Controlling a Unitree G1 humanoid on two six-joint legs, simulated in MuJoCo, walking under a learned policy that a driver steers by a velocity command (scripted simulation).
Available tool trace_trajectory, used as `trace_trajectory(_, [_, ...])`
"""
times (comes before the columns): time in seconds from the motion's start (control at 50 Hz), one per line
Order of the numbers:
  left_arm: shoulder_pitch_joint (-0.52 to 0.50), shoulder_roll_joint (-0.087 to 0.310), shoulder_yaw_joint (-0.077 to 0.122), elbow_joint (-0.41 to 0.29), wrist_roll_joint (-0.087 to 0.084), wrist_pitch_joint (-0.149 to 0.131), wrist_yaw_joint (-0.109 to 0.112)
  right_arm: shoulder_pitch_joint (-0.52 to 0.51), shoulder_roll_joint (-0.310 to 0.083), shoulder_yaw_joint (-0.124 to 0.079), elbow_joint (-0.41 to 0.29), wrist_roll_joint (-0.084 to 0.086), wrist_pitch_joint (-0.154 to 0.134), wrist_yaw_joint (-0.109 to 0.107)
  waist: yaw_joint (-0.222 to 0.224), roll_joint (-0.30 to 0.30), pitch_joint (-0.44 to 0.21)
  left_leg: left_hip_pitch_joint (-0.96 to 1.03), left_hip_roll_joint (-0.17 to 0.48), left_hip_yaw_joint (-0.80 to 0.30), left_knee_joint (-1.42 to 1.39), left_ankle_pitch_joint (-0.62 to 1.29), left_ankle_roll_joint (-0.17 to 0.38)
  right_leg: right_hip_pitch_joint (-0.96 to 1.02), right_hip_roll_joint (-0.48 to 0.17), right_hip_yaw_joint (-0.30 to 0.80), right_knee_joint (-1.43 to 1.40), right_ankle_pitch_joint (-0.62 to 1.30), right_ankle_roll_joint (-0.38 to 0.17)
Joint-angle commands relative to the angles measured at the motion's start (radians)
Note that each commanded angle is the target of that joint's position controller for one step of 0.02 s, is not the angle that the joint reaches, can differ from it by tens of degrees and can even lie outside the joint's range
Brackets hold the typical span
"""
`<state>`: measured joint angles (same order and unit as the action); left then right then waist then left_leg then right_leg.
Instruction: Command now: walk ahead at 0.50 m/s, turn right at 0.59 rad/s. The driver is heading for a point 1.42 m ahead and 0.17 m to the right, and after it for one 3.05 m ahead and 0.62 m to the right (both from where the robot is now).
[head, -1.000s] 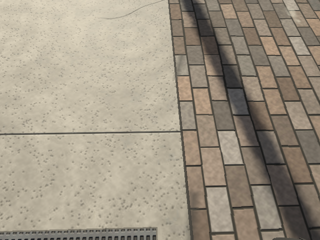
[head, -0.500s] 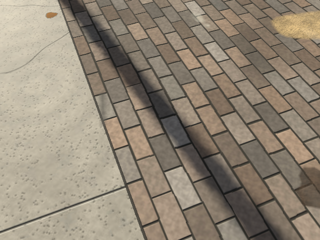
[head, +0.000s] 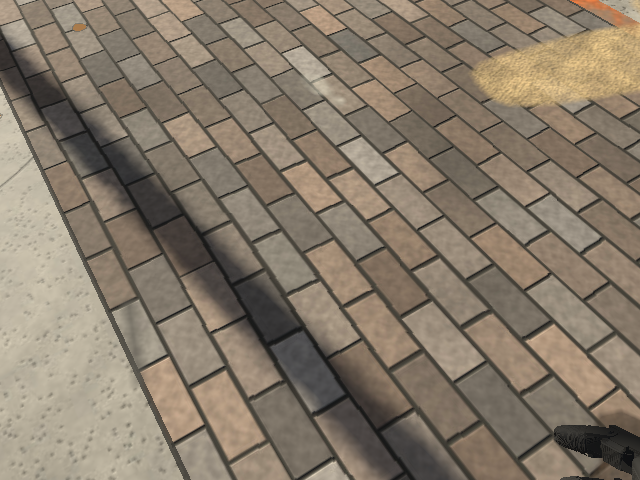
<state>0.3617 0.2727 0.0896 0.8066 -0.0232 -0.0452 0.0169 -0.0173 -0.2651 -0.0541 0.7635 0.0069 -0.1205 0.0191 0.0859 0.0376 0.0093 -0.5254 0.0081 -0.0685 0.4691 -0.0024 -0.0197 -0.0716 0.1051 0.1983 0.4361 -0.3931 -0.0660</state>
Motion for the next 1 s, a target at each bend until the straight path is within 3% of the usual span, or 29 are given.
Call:
trace_trajectory(0.02, [-0.041, 0.108, 0.02, -0.072, 0.006, -0.004, 0.006, 0.121, -0.169, -0.058, -0.033, -0.009, -0.033, -0.003, -0.133, -0.167, -0.103, 0.32, 0.015, 0.004, -0.037, -0.041, 0.063, -0.083, -0.183, 0.178, 0.119, 0.435, -0.085])
trace_trajectory(0.04, [-0.046, 0.056, -0.001, -0.096, 0.021, -0.007, 0.002, 0.285, -0.225, -0.073, -0.017, -0.024, -0.034, -0.011, -0.2, -0.068, -0.244, 0.588, 0.18, -0.152, -0.011, -0.089, 0.125, -0.216, -0.117, 0.092, 0.397, 0.31, -0.045])
trace_trajectory(0.06, [0.113, -0.004, -0.019, -0.122, -0.011, -0.018, -0.001, 0.378, -0.3, -0.091, 0.019, -0.032, -0.019, -0.008, -0.129, 0.297, -0.371, 0.911, 0.412, -0.632, -0.105, -0.286, 0.297, -0.579, 0.014, -0.026, 0.721, -0.183, 0.023])
trace_trajectory(0.08, [0.111, 0.106, -0.004, -0.096, -0.024, -0.019, 0.003, 0.355, -0.202, -0.07, 0.003, -0.006, -0.013, -0.004, -0.148, 0.216, -0.317, 0.887, 0.425, -0.728, -0.156, -0.516, 0.286, -0.711, -0.073, 0.002, 0.861, -0.188, 0.032])
trace_trajectory(0.1, [-0.001, 0.166, 0.012, -0.108, -0.017, -0.013, 0.002, 0.303, -0.132, -0.051, -0.015, -0.002, -0.006, -0.008, -0.176, 0.108, -0.181, 0.758, 0.378, -0.556, -0.171, -0.509, 0.234, -0.745, -0.11, -0.017, 0.892, -0.093, 0.036])
trace_trajectory(0.12, [-0.059, 0.16, 0.014, -0.121, -0.006, -0.007, 0.004, 0.249, -0.118, -0.043, -0.022, -0.012, 0.004, -0.01, -0.158, 0.035, -0.104, 0.623, 0.334, -0.42, -0.186, -0.387, 0.203, -0.71, -0.147, -0.053, 0.874, -0.018, 0.041])
trace_trajectory(0.14, [-0.093, 0.146, 0.016, -0.135, 0.005, -0.007, 0.001, 0.217, -0.098, -0.036, -0.016, -0.017, 0.009, -0.011, -0.14, 0.03, -0.045, 0.519, 0.296, -0.326, -0.21, -0.279, 0.195, -0.685, -0.174, -0.056, 0.824, 0.03, 0.042])
trace_trajectory(0.16, [-0.086, 0.126, 0.018, -0.14, 0.001, -0.002, -0.005, 0.205, -0.087, -0.03, -0.011, -0.025, 0.009, -0.013, -0.115, 0.053, -0.027, 0.453, 0.267, -0.248, -0.235, -0.214, 0.183, -0.638, -0.202, -0.058, 0.792, 0.059, 0.038])
trace_trajectory(0.22, [-0.09, 0.074, 0.008, -0.162, -0.008, 0.015, -0.012, 0.214, -0.104, -0.038, 0.01, -0.013, -0.003, -0.011, -0.101, 0.065, -0.008, 0.403, 0.255, -0.114, -0.297, -0.105, 0.202, -0.63, -0.229, -0.089, 0.717, 0.097, 0.045])
trace_trajectory(0.28, [-0.139, 0.064, 0.003, -0.192, -0.002, 0.02, -0.015, 0.23, -0.142, -0.051, 0.025, -0.013, -0.003, -0.015, -0.104, 0.035, -0.004, 0.432, 0.268, -0.018, -0.319, 0.012, 0.216, -0.678, -0.239, -0.093, 0.608, 0.205, 0.062])
trace_trajectory(0.36, [-0.241, 0.048, -0.008, -0.218, -0.002, 0.009, -0.04, 0.245, -0.165, -0.054, 0.035, -0.009, 0.012, -0.022, -0.14, 0.026, 0.021, 0.455, 0.234, 0.134, -0.318, 0.075, 0.18, -0.634, -0.223, -0.153, 0.388, 0.398, 0.055])
trace_trajectory(0.42, [-0.334, 0.039, -0.015, -0.254, -0.002, 0.007, -0.059, 0.294, -0.19, -0.059, 0.051, 0.0, 0.027, -0.025, -0.173, 0.02, 0.053, 0.511, 0.252, 0.186, -0.307, 0.083, 0.165, -0.617, -0.205, -0.205, 0.275, 0.41, 0.04])
trace_trajectory(0.46, [-0.364, 0.048, -0.013, -0.277, -0.004, 0.009, -0.069, 0.311, -0.209, -0.065, 0.06, 0.011, 0.04, -0.025, -0.172, 0.028, 0.069, 0.568, 0.275, 0.208, -0.277, 0.152, 0.153, -0.61, -0.19, -0.23, 0.229, 0.349, 0.018])
trace_trajectory(0.52, [-0.28, 0.101, 0.015, -0.276, 0.006, 0.016, -0.073, 0.307, -0.253, -0.076, 0.059, 0.027, 0.059, -0.032, -0.093, 0.071, -0.005, 0.612, 0.28, 0.259, -0.07, 0.613, 0.128, -0.423, -0.097, -0.302, 0.194, 0.193, -0.044])
trace_trajectory(0.54, [-0.139, 0.136, 0.039, -0.24, 0.006, 0.017, -0.068, 0.297, -0.251, -0.073, 0.061, 0.03, 0.065, -0.035, -0.006, 0.058, -0.078, 0.569, 0.257, 0.284, 0.106, 0.683, 0.109, -0.227, -0.053, -0.315, 0.126, 0.237, -0.078])
trace_trajectory(0.56, [0.036, 0.195, 0.07, -0.189, 0.004, 0.023, -0.051, 0.308, -0.215, -0.057, 0.058, 0.018, 0.062, -0.038, 0.075, 0.009, -0.166, 0.379, 0.222, 0.293, 0.348, 0.521, 0.074, 0.077, -0.072, -0.239, 0.1, 0.295, -0.117])
trace_trajectory(0.58, [0.069, 0.311, 0.083, -0.175, 0.0, 0.021, -0.033, 0.394, -0.07, -0.008, 0.011, -0.036, 0.044, -0.022, -0.016, -0.281, -0.248, -0.068, 0.078, 0.273, 0.726, -0.411, 0.016, 0.447, -0.357, 0.234, 0.096, 0.308, -0.255])
trace_trajectory(0.6, [0.106, 0.275, 0.064, -0.197, 0.002, 0.006, -0.039, 0.369, -0.107, -0.002, 0.004, 0.001, 0.006, -0.007, 0.017, -0.251, -0.445, -0.21, -0.012, 0.042, 0.92, -0.61, 0.007, 0.531, -0.493, 0.627, -0.094, 0.14, -0.375])
trace_trajectory(0.62, [0.076, 0.211, 0.045, -0.183, 0.014, -0.006, -0.047, 0.25, -0.184, -0.027, -0.018, 0.048, -0.011, 0.0, 0.049, -0.148, -0.313, -0.3, 0.042, 0.002, 0.94, -0.521, 0.023, 0.45, -0.453, 0.474, -0.12, 0.178, -0.308])
trace_trajectory(0.64, [0.014, 0.185, 0.035, -0.18, 0.01, -0.014, -0.047, 0.205, -0.17, -0.019, -0.034, 0.047, -0.018, -0.002, 0.017, -0.121, -0.202, -0.298, 0.085, 0.013, 0.871, -0.439, 0.037, 0.302, -0.411, 0.332, -0.118, 0.241, -0.268])
trace_trajectory(0.66, [-0.064, 0.147, 0.021, -0.186, 0.011, -0.017, -0.046, 0.199, -0.165, -0.019, -0.021, 0.022, -0.014, -0.009, -0.027, -0.067, -0.13, -0.239, 0.125, 0.016, 0.794, -0.377, 0.034, 0.147, -0.372, 0.225, -0.128, 0.335, -0.235])
trace_trajectory(0.68, [-0.114, 0.114, 0.008, -0.194, 0.021, -0.021, -0.044, 0.22, -0.171, -0.026, -0.01, 0.009, -0.003, -0.011, -0.066, -0.08, -0.099, -0.162, 0.148, 0.008, 0.739, -0.338, 0.03, 0.036, -0.341, 0.155, -0.154, 0.415, -0.222])
trace_trajectory(0.72, [-0.138, 0.111, 0.005, -0.191, 0.025, -0.032, -0.042, 0.266, -0.147, -0.025, 0.006, 0.006, 0.023, -0.008, -0.105, -0.088, -0.083, -0.089, 0.157, 0.012, 0.68, -0.297, 0.016, -0.063, -0.321, 0.099, -0.213, 0.454, -0.223])
trace_trajectory(0.78, [-0.112, 0.138, 0.01, -0.159, 0.023, -0.046, -0.031, 0.213, -0.112, -0.016, -0.009, -0.008, 0.043, -0.014, -0.103, -0.07, -0.028, -0.131, 0.154, 0.024, 0.551, -0.18, -0.018, -0.114, -0.305, 0.01, -0.267, 0.506, -0.222])
trace_trajectory(0.82, [-0.09, 0.14, 0.009, -0.14, 0.021, -0.044, -0.022, 0.156, -0.099, -0.011, -0.023, -0.011, 0.042, -0.011, -0.083, -0.075, -0.007, -0.151, 0.146, 0.028, 0.424, -0.049, -0.026, -0.101, -0.279, -0.044, -0.277, 0.501, -0.197])
trace_trajectory(0.9, [-0.029, 0.157, 0.011, -0.097, 0.014, -0.039, -0.016, 0.03, -0.072, 0.002, -0.052, 0.001, 0.031, 0.006, -0.028, -0.088, 0.031, -0.106, 0.097, 0.059, 0.186, 0.136, -0.016, -0.078, -0.261, -0.098, -0.282, 0.409, -0.156])
trace_trajectory(0.96, [0.02, 0.165, 0.014, -0.06, 0.008, -0.031, -0.016, -0.036, -0.081, 0.003, -0.079, 0.007, 0.024, 0.021, -0.003, -0.094, 0.058, -0.133, 0.078, 0.056, 0.104, 0.11, 0.008, 0.015, -0.305, -0.076, -0.245, 0.396, -0.152])
trace_trajectory(1.0, [0.033, 0.173, 0.018, -0.042, 0.005, -0.022, -0.012, -0.047, -0.093, 0.001, -0.094, 0.006, 0.018, 0.032, -0.01, -0.105, 0.06, -0.147, 0.068, 0.052, 0.063, 0.038, 0.037, 0.09, -0.34, -0.058, -0.203, 0.449, -0.138])
